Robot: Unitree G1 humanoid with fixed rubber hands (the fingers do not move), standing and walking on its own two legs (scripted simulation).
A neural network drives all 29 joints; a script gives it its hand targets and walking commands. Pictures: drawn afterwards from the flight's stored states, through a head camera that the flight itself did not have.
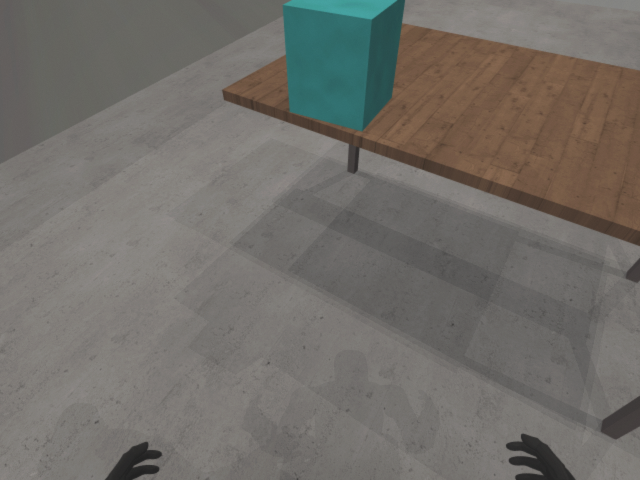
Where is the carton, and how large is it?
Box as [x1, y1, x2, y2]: [283, 0, 404, 130]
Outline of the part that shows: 283,4 290,111 358,130 362,130 391,97 404,0 291,0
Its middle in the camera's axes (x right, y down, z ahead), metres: +0.07 -0.46 +0.96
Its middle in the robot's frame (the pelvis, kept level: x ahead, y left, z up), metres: +1.04 -0.06 +0.09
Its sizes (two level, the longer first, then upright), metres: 0.210 0.200 0.250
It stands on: a table, 0.72 m high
